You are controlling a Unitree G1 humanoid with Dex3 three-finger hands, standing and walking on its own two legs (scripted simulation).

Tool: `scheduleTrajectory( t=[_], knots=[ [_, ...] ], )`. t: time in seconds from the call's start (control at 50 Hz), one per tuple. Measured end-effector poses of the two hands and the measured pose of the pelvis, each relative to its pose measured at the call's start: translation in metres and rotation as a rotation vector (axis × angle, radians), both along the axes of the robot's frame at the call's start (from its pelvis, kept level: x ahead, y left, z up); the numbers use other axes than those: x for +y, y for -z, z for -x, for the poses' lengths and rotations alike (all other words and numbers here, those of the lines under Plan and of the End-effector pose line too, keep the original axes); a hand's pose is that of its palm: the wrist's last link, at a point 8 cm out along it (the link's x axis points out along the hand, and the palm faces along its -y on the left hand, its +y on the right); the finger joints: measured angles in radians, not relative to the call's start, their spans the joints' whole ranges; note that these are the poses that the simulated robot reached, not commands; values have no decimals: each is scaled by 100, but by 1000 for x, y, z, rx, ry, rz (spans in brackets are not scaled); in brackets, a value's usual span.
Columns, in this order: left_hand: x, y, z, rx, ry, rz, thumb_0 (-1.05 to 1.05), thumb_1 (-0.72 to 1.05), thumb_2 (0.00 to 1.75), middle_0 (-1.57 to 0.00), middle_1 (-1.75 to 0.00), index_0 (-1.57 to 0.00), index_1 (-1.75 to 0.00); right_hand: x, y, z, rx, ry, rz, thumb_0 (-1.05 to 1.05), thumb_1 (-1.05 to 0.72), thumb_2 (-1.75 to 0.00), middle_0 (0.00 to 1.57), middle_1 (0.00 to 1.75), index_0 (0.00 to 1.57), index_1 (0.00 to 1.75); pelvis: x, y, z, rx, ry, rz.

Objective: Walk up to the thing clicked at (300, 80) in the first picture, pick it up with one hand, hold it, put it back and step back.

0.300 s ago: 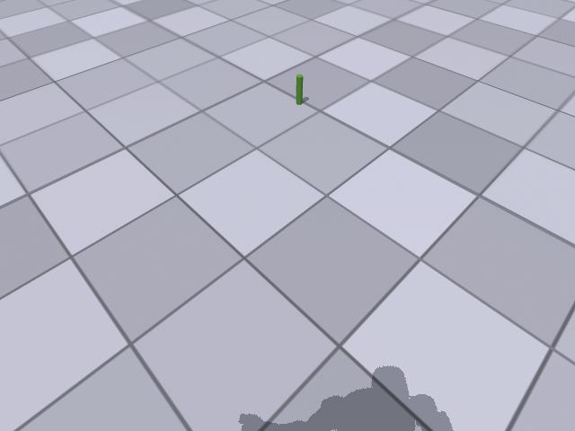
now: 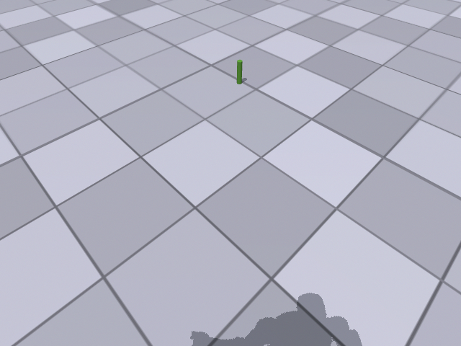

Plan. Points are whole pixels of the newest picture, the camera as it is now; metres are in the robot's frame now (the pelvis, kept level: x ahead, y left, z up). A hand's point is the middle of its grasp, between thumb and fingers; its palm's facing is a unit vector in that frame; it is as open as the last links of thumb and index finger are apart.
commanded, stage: stand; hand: left
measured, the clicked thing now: (239, 72) +2.13 -0.09 -0.69
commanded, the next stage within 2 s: walk up in 0.82 s
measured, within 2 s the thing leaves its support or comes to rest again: neither
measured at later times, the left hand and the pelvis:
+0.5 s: hand out of the picture +0.08 +0.25 -0.16, palm faces -0.03 -0.94 -0.35, open 7.4 cm; pelvis +0.01 +0.00 +0.00, yaw +0 degrees
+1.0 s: hand out of the picture +0.12 +0.26 -0.14, palm faces -0.09 -0.93 -0.36, open 7.4 cm; pelvis +0.03 -0.01 +0.00, yaw -3 degrees
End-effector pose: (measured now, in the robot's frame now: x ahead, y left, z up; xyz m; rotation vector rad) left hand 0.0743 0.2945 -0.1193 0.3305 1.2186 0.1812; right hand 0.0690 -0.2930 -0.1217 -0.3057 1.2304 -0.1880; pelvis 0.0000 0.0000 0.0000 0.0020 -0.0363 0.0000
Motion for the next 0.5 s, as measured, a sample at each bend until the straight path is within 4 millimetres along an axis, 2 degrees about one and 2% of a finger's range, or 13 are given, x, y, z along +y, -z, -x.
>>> scheduleTrajectory(
  t=[0.5],
  knots=[
    [4,-1,-3,4,-9,-5,0,90,90,-21,-30,-20,-30,1,-1,-10,-5,-6,4,0,-91,-89,20,30,21,30,2,-1,-6,1,-2,1]
  ],
)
